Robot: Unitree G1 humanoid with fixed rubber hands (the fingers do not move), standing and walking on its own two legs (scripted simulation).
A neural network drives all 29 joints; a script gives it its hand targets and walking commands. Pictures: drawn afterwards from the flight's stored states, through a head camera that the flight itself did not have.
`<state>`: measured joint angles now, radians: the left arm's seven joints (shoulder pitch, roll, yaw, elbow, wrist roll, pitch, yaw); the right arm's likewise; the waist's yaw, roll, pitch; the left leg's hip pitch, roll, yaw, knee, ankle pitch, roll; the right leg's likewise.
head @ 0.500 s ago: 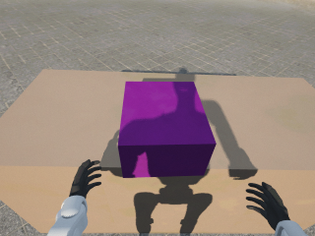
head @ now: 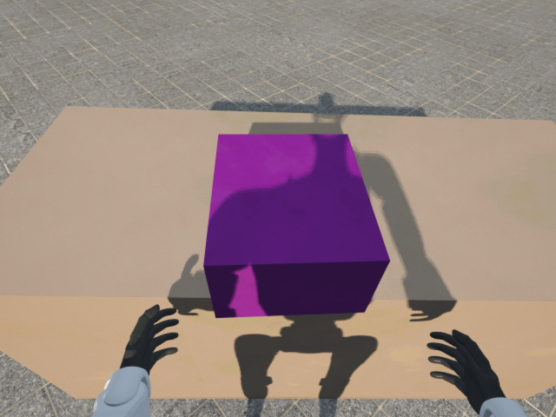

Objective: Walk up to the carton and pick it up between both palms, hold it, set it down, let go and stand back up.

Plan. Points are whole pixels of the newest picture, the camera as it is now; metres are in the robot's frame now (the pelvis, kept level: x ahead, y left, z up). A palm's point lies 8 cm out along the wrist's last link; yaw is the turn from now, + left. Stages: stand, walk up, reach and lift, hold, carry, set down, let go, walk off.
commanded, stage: set down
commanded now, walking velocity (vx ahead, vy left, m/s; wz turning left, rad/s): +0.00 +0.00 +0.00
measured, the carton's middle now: (287, 218) +0.48 +0.02 +0.00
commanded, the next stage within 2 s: let go in 1.66 s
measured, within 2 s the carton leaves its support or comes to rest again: neither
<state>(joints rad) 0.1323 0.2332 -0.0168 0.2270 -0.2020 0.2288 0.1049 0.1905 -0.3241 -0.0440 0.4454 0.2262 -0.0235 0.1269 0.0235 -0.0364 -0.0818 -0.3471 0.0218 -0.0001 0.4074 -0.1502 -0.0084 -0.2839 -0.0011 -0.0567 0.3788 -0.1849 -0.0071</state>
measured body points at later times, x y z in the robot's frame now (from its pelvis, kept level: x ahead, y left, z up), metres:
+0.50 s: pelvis +0.01 +0.00 +0.00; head +0.03 +0.02 +0.45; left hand +0.22 +0.23 -0.04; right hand +0.19 -0.24 -0.05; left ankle +0.03 +0.12 -0.74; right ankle +0.00 -0.12 -0.74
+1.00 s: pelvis +0.01 +0.00 +0.00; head +0.04 +0.02 +0.45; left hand +0.20 +0.23 -0.08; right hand +0.18 -0.23 -0.08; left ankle +0.03 +0.12 -0.74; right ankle +0.00 -0.12 -0.74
